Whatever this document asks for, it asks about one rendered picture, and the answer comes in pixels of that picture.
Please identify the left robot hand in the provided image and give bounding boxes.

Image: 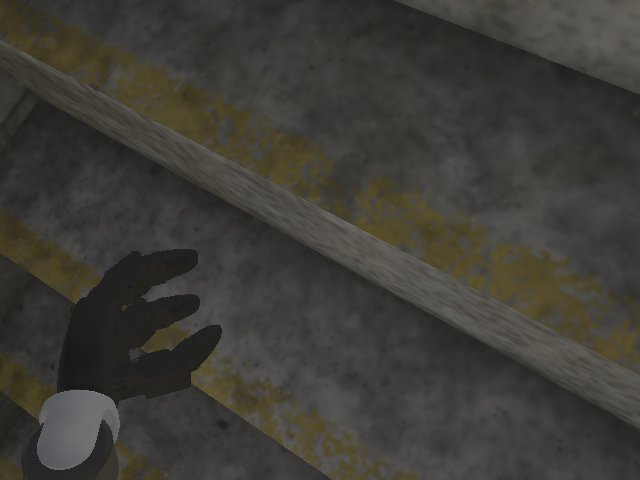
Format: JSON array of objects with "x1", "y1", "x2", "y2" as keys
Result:
[{"x1": 51, "y1": 249, "x2": 222, "y2": 408}]

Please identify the robot left forearm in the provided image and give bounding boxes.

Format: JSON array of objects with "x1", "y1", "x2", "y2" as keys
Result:
[{"x1": 21, "y1": 390, "x2": 120, "y2": 480}]

